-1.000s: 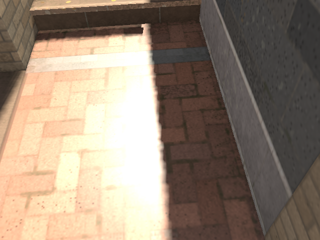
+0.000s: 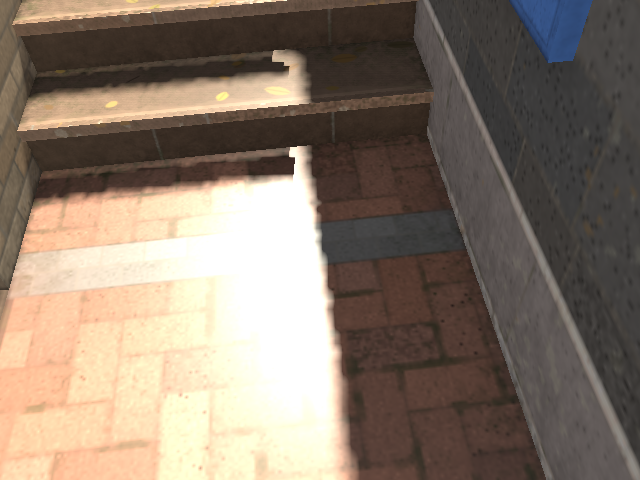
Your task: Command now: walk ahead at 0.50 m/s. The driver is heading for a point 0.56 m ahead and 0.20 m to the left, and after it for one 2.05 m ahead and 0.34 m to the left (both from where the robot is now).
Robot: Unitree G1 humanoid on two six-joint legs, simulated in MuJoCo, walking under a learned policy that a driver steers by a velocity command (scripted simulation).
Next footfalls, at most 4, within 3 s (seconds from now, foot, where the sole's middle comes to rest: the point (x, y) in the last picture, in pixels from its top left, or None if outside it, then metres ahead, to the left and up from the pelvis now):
0.40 left None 0.40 0.21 -0.78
0.88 right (287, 395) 0.68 0.13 -0.78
1.22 left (197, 470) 0.52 0.31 -0.78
1.62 right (305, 410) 0.65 0.09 -0.78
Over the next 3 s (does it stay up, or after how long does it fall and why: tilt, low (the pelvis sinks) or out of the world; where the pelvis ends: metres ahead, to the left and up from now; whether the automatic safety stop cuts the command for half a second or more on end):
stays up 0.74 0.24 0.01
